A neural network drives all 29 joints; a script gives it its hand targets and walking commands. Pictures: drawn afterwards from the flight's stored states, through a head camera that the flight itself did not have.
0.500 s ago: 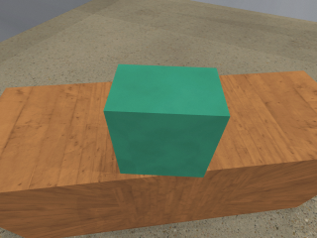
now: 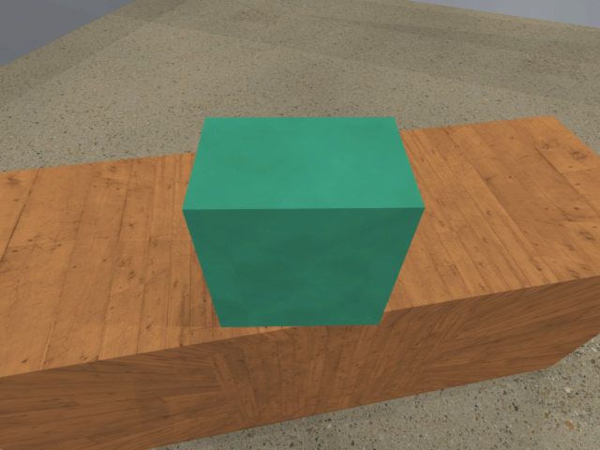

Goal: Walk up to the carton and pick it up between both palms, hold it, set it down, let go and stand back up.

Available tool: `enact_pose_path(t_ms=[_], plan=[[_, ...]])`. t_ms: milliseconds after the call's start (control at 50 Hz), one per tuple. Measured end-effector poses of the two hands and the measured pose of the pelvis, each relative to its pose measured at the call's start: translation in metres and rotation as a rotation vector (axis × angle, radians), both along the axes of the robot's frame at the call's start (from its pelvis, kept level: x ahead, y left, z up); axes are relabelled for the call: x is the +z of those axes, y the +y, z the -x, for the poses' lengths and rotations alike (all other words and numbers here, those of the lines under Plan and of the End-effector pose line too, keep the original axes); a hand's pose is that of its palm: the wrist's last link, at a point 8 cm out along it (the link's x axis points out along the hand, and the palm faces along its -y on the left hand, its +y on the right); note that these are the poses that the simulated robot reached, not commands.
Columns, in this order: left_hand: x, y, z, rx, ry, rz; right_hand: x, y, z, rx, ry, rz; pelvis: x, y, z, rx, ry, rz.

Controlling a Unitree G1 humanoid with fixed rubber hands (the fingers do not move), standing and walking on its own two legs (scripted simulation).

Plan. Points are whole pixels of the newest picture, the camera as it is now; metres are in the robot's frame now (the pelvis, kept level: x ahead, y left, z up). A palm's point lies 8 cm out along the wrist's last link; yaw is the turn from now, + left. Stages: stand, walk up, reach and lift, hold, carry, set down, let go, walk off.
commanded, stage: walk up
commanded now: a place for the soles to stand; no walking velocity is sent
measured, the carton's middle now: (300, 230) +0.45 +0.01 +0.02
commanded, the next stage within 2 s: reach and lift in 0.22 s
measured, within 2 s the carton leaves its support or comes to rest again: neither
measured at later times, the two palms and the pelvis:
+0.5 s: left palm (142, 440) +0.18 +0.23 -0.12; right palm out of the picture +0.16 -0.25 -0.13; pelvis -0.03 -0.02 -0.04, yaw +1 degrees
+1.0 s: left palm out of the picture +0.14 +0.24 -0.09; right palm out of the picture +0.12 -0.23 -0.11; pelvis +0.00 -0.03 -0.01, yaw +2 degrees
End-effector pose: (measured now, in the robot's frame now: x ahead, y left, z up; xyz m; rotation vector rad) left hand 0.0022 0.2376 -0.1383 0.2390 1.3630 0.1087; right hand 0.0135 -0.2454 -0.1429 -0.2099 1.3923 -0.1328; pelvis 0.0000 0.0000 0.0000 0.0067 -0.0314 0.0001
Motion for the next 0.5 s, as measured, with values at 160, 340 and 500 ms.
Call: enact_pose_path(t_ms=[160, 340, 500], plan=[[0.001, -0.001, -0.006, -0.019, -0.011, -0.004, -0.001, -0.005, 0.002, -0.015, -0.012, 0.003, -0.001, -0.002, 0.001, -0.022, 0.001, -0.002], [-0.02, 0.01, -0.059, 0.03, 0.098, -0.017, -0.017, -0.013, -0.038, -0.019, -0.063, -0.015, -0.025, -0.008, 0.019, 0.029, 0.031, 0.003], [0.018, -0.01, -0.175, -0.053, -0.174, 0.005, 0.01, -0.004, -0.148, -0.016, -0.379, -0.069, -0.04, -0.015, 0.03, 0.019, -0.018, 0.042]])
